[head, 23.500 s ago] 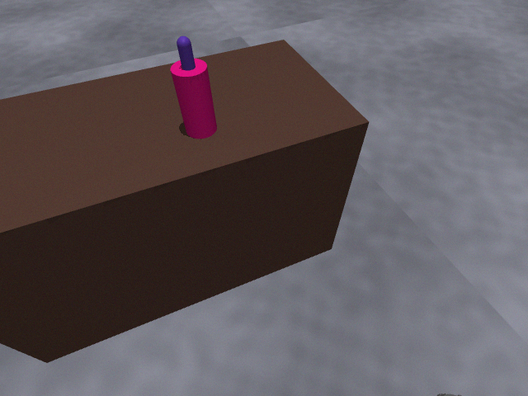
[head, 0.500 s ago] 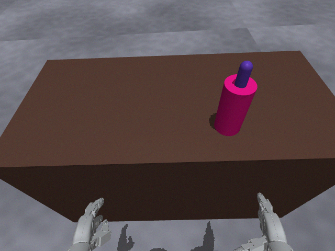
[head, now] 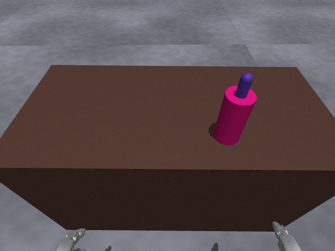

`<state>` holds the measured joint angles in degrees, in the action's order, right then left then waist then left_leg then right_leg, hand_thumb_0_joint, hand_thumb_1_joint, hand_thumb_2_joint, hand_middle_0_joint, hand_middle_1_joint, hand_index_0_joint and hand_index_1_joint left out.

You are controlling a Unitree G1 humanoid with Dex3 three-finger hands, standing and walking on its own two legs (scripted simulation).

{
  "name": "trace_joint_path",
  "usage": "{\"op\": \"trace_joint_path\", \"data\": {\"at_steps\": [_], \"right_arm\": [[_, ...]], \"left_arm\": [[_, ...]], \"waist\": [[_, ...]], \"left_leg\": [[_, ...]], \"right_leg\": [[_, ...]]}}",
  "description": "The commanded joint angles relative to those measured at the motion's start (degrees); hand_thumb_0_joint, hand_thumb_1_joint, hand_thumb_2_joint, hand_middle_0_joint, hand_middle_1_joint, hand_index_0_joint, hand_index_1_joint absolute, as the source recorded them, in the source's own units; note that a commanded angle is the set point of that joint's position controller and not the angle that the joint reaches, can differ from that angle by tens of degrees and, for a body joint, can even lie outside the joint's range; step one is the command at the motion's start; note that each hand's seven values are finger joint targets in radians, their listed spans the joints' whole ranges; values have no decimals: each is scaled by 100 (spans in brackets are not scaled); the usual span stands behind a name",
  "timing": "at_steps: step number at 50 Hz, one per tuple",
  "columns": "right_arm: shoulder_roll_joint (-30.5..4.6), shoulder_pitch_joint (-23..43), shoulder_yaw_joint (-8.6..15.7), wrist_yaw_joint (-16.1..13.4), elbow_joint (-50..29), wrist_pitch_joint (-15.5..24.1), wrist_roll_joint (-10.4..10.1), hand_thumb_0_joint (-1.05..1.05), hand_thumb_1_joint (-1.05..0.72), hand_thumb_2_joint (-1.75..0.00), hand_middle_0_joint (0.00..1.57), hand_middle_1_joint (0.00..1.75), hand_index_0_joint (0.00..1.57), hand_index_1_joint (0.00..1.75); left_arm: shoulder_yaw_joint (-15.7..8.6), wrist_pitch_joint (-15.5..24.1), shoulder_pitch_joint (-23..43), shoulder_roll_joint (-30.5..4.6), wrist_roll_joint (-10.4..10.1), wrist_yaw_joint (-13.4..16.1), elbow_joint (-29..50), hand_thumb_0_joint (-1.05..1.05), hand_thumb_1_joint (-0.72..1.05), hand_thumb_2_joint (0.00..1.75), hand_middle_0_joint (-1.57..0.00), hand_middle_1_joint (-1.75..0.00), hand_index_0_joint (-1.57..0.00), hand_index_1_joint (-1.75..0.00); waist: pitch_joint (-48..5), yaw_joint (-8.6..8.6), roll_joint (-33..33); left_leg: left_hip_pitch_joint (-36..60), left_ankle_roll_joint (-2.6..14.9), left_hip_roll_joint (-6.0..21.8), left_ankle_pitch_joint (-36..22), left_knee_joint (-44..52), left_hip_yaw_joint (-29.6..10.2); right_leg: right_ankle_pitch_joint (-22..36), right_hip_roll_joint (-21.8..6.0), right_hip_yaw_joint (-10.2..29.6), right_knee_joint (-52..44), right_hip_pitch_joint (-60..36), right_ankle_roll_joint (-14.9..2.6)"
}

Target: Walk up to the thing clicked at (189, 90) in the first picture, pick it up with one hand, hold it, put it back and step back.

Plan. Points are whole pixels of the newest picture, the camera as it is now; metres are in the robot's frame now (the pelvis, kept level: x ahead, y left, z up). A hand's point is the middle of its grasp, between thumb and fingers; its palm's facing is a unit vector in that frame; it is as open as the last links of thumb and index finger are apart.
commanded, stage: home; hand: right
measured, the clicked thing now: (235, 109) +0.47 -0.18 +0.06
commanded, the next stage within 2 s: stand in 1.68 s
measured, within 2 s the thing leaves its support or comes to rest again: neither
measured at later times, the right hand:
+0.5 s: hand out of the picture +0.03 -0.27 -0.14, palm faces -0.07 +0.93 -0.36, open 17.5 cm
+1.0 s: hand out of the picture +0.07 -0.26 -0.14, palm faces -0.07 +0.93 -0.37, open 17.5 cm
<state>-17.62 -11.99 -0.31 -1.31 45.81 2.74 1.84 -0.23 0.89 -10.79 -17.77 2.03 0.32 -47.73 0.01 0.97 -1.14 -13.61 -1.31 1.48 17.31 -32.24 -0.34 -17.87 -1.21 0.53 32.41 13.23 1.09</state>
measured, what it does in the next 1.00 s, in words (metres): stands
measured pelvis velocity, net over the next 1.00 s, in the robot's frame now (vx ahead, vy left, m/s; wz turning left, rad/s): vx -0.01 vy -0.01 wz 0.02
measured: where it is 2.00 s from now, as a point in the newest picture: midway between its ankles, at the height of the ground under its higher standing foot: outside the picture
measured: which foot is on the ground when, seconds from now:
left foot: down 0.00-1.00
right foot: down 0.00-1.00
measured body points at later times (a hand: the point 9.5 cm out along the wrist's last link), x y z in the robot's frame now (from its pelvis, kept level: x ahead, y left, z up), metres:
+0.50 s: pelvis -0.02 -0.01 +0.01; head -0.03 -0.01 +0.46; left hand +0.02 +0.29 -0.12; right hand +0.03 -0.32 -0.12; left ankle +0.00 +0.13 -0.73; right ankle -0.01 -0.13 -0.73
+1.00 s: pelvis -0.01 -0.01 +0.02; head -0.01 +0.00 +0.46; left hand +0.06 +0.30 -0.12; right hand +0.07 -0.31 -0.11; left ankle +0.00 +0.13 -0.73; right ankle +0.00 -0.13 -0.73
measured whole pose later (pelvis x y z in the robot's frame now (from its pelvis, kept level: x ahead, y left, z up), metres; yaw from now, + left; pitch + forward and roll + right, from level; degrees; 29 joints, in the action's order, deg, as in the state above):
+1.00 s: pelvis -0.01 -0.01 +0.02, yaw +1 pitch -3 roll +0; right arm -20.7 -7.6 -1.4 -0.4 63.6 0.8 0.8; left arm 0.2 0.3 -6.8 -20.0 1.1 -0.3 -65.1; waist 2.0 0.6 -0.2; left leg -7.4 -1.9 2.0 10.4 -20.6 -1.4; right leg -10.7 -0.7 -0.7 19.8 6.1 0.7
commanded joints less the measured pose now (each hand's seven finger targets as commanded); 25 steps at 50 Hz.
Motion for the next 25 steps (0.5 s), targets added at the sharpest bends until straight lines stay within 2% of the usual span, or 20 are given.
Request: {"op": "trace_joint_path", "data": {"at_steps": [1, 3, 4, 7, 9, 11, 14, 17, 23, 25], "right_arm": [[-1212, 360, 273, 22, 44, 116, -16, 0, 57, -4, 5, 5, 5, 5], [-1285, 466, 245, 34, 290, 80, -35, 0, 58, -4, 5, 5, 5, 5], [-1328, 480, 233, 31, 403, 75, -41, 0, 57, -4, 5, 5, 5, 5], [-1449, 512, 196, 29, 738, 38, -67, 0, 57, -4, 5, 5, 5, 5], [-1469, 490, 154, 39, 915, -3, -72, 0, 58, -4, 5, 5, 5, 5], [-1525, 502, 141, 49, 1073, -43, -73, 0, 57, -4, 5, 5, 5, 5], [-1622, 502, 124, 53, 1228, -57, -62, 0, 57, -4, 5, 5, 5, 5], [-1673, 542, 121, 49, 1328, -76, -70, 0, 57, -5, 5, 5, 5, 5], [-1581, 370, 106, 68, 1460, -111, -80, 0, 57, -4, 5, 5, 5, 5], [-1621, 405, 128, 64, 1459, -123, -72, 0, 57, -4, 5, 5, 5, 5]], "left_arm": [[-254, 94, 271, -1129, -22, -16, 62, 0, 89, 90, -20, -30, -20, -29], [-224, 66, 302, -1168, -36, -29, -168, 0, 89, 90, -20, -30, -20, -29], [-216, 66, 341, -1206, -42, -35, -273, 0, 89, 90, -20, -30, -20, -29], [-178, 35, 377, -1314, -55, -36, -573, 0, 90, 90, -20, -30, -20, -30], [-156, 33, 468, -1429, -57, -35, -740, 0, 90, 90, -20, -30, -20, -29], [-138, 16, 411, -1499, -61, -39, -895, 0, 90, 90, -20, -30, -20, -30], [-125, 2, 379, -1509, -77, -47, -1056, 0, 90, 90, -20, -30, -20, -29], [-127, 1, 287, -1539, -82, -48, -1211, 0, 90, 90, -20, -30, -20, -29], [-172, 17, 389, -1620, -75, -30, -1332, 0, 90, 90, -20, -30, -20, -30], [-176, 4, 346, -1606, -89, -25, -1365, 0, 90, 90, -20, -30, -20, -30]], "waist": [[-38, -43, 244], [32, -27, 237], [-141, -36, 227], [-107, -49, 222], [44, -101, 95], [175, -90, 47], [155, -72, 209], [222, -30, 214], [310, -107, -98], [341, -82, 44]], "left_leg": [[6, 290, 471, -1260, 836, -396], [-16, 268, 488, -1025, 1014, -461], [168, 277, 508, -1183, 1026, -454], [280, 261, 503, -1054, 1181, -470], [242, 238, 473, -856, 1267, -455], [289, 226, 451, -399, 1350, -472], [204, 252, 516, -239, 1538, -557], [135, 248, 515, 94, 1623, -608], [290, 244, 438, -94, 1490, -549], [234, 258, 452, 95, 1499, -581]], "right_leg": [[1011, -391, 352, -799, -179, -279], [804, -377, 341, -956, -262, -258], [924, -395, 359, -973, -383, -266], [840, -407, 383, -1164, -420, -256], [672, -447, 431, -1319, -401, -257], [259, -444, 472, -1510, -210, -244], [461, -422, 427, -1442, -397, -252], [253, -401, 422, -1513, -377, -231], [-85, -483, 565, -1758, -142, -257], [-173, -462, 544, -1774, -135, -259]]}}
